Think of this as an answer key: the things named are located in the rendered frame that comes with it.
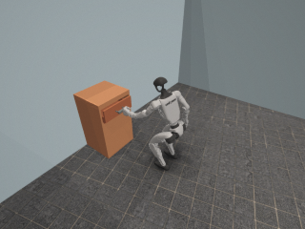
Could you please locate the robot left forearm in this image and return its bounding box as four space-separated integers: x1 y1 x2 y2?
128 112 146 119

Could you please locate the handle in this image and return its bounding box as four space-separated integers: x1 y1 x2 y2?
116 107 124 114

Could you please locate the cabinet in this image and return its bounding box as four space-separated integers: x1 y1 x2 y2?
73 80 133 158

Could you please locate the right robot hand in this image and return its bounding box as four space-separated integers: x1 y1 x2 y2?
181 118 189 128

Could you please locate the right robot upper arm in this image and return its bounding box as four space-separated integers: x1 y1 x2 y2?
172 91 190 112

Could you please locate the humanoid robot torso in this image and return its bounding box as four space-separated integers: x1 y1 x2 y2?
157 92 184 139

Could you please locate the robot right forearm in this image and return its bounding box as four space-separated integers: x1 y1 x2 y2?
182 108 190 120

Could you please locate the robot left shin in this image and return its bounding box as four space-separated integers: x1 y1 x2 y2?
149 143 166 166

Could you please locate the drawer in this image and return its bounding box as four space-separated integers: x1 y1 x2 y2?
100 95 132 124

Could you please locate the left robot hand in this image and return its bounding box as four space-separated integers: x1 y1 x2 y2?
123 106 130 116

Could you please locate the left robot upper arm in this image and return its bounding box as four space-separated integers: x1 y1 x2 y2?
142 100 161 117

